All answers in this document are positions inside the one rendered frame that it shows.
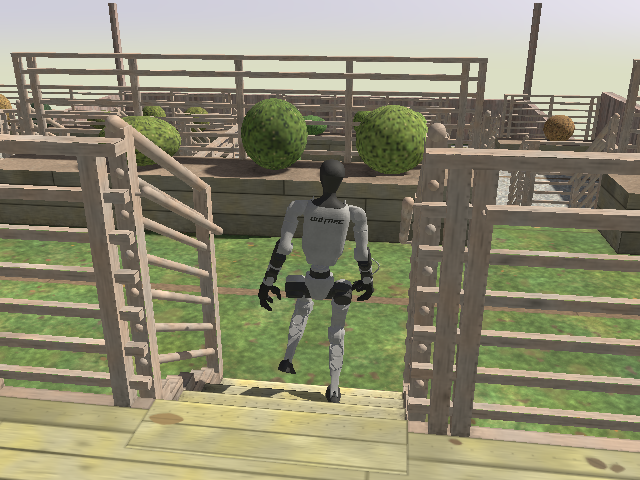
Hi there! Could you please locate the robot right thigh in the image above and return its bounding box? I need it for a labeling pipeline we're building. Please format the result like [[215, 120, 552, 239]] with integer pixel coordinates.
[[328, 279, 352, 345]]

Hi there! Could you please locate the robot left hand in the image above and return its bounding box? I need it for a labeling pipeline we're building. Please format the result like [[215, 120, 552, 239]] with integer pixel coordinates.
[[258, 282, 281, 311]]

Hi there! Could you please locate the robot right forearm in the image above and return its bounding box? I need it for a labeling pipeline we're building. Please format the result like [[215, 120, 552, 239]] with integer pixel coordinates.
[[357, 247, 373, 284]]

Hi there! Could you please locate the robot left upper arm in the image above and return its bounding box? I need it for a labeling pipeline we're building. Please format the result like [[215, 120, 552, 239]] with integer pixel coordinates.
[[276, 200, 308, 255]]

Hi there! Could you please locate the robot right upper arm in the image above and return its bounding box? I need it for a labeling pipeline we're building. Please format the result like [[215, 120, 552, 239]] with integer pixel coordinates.
[[349, 205, 368, 261]]

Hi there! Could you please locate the robot right shin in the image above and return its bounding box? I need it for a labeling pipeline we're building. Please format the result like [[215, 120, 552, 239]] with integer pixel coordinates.
[[329, 327, 345, 398]]

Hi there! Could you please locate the robot right hand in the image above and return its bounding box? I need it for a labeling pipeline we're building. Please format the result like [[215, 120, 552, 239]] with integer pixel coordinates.
[[352, 280, 374, 301]]

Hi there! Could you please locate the robot left forearm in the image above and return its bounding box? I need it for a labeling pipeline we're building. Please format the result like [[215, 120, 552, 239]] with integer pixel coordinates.
[[263, 239, 286, 286]]

